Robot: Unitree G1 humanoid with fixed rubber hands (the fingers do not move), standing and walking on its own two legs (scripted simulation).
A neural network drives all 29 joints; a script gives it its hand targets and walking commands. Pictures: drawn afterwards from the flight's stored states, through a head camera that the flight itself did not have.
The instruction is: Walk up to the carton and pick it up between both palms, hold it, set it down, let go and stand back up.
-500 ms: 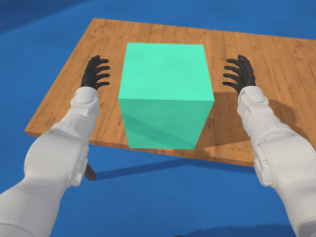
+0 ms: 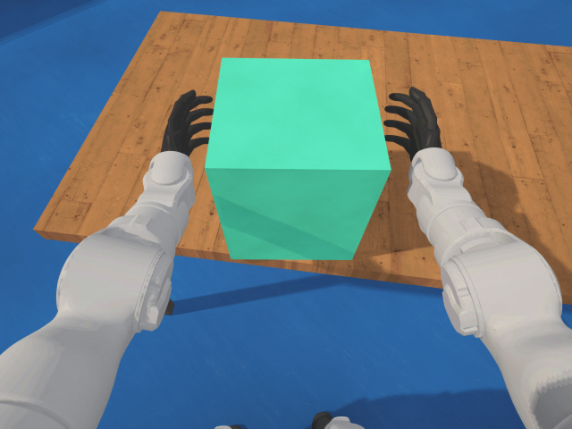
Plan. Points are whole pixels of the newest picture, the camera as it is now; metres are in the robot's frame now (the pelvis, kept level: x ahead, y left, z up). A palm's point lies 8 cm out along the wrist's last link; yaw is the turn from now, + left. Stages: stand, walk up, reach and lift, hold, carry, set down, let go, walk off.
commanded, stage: reach and lift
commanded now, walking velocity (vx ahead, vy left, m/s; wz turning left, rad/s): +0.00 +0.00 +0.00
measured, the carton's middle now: (293, 169) +0.48 -0.02 +0.03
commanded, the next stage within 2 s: none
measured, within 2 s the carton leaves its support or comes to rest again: neither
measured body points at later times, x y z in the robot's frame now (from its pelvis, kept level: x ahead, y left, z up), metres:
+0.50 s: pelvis +0.01 +0.01 +0.02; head +0.08 +0.01 +0.46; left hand +0.48 +0.14 +0.09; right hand +0.47 -0.17 +0.10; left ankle +0.00 +0.15 -0.72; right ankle +0.03 -0.12 -0.72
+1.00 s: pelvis +0.04 +0.01 +0.03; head +0.09 +0.02 +0.48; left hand +0.47 +0.14 +0.09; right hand +0.45 -0.17 +0.10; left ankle +0.00 +0.15 -0.72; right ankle +0.03 -0.12 -0.72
